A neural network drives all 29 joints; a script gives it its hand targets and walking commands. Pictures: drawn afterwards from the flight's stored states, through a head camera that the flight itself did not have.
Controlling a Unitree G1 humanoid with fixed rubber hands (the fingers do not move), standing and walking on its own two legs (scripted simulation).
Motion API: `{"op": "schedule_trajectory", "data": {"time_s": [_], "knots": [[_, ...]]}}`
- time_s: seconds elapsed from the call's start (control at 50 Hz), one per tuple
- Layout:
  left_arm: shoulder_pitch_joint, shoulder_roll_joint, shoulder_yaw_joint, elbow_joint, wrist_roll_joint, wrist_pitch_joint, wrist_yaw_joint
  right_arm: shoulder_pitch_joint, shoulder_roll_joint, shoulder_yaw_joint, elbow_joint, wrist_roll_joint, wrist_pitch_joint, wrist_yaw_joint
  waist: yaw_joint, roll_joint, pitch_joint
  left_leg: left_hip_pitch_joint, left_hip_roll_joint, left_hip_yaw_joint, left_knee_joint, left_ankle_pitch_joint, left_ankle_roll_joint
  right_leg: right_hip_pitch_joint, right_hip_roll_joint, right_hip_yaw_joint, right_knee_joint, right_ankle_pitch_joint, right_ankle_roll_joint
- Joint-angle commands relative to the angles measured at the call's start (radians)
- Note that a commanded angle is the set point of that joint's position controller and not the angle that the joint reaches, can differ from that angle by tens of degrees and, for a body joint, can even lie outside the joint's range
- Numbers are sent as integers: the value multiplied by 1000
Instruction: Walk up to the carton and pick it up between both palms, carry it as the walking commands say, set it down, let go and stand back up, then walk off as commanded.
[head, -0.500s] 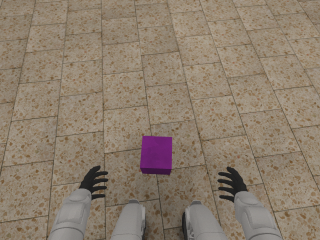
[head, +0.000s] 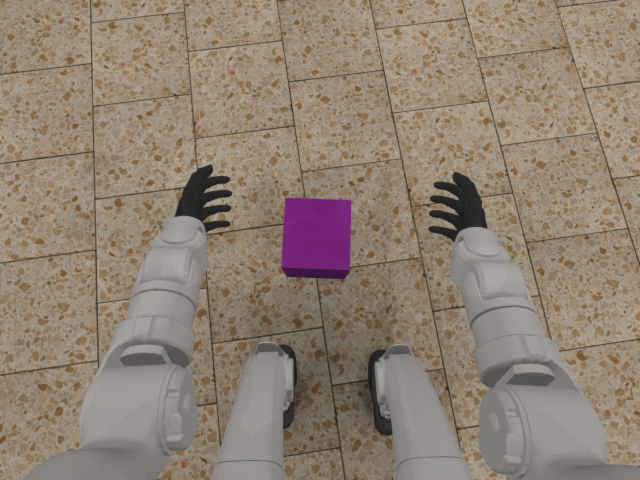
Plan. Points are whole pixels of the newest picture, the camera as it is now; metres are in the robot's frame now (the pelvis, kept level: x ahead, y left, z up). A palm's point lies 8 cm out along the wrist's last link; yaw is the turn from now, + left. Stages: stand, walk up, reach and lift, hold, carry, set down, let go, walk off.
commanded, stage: reach and lift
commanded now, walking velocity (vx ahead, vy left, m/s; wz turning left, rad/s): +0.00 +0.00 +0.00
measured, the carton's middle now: (316, 241) +0.49 +0.02 -0.58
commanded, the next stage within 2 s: none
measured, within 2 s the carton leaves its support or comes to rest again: neither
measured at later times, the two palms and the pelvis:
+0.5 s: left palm (203, 146) +0.53 +0.19 -0.12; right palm (450, 157) +0.51 -0.17 -0.12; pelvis +0.01 +0.00 -0.01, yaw -1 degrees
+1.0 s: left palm (229, 188) +0.52 +0.18 -0.26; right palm (421, 192) +0.50 -0.16 -0.26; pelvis -0.01 -0.01 -0.12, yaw -1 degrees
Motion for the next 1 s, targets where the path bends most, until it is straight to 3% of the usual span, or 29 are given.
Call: {"op": "schedule_trajectory", "data": {"time_s": [0.0, 0.22, 0.36, 0.52, 0.58, 0.74, 0.82, 0.98], "knots": [[-280, 97, 18, -60, -3, -67, 11, -250, -76, -10, -66, 8, -65, -10, 2, 33, -774, 512, -75, 57, -106, 195, -33, 197, 104, -125, -118, 115, 2], [-493, 146, 83, 48, 27, -211, -7, -458, -94, -66, 27, -1, -195, -10, 0, 39, -888, 407, -87, 63, -95, 298, -33, 174, 116, -116, -122, 242, 20], [-604, 167, 125, 26, 49, -246, -26, -546, -102, -124, -11, -50, -232, 12, -2, 62, -1011, 475, -92, 48, -78, 449, -33, 156, 120, -107, -108, 354, 21], [-549, 122, 155, -52, 78, -244, -55, -473, -66, -154, -84, -89, -239, 45, 5, 71, -1115, 567, -86, 31, -54, 647, -28, 98, 125, -116, -111, 471, 13], [-536, 100, 162, -47, 92, -248, -63, -460, -48, -157, -75, -104, -247, 52, 4, 59, -1044, 475, -85, 29, -31, 601, -28, 37, 122, -113, -86, 448, 13], [-570, 122, 196, 77, 124, -267, -41, -541, -44, -168, 10, -128, -254, 35, 14, 11, -893, 83, -101, 50, 122, 306, -25, -107, 121, -113, 104, 277, 32], [-595, 151, 167, 79, 95, -270, -21, -572, -57, -139, 25, -95, -253, 14, 22, 15, -992, 34, -109, 70, 229, 291, -28, -133, 127, -122, 214, 271, 38], [-715, 229, 51, -53, -37, -241, 9, -681, -137, -47, -65, 27, -223, -28, 8, 46, -1263, 57, -111, 97, 415, 320, -40, -136, 131, -131, 383, 277, 36]]}}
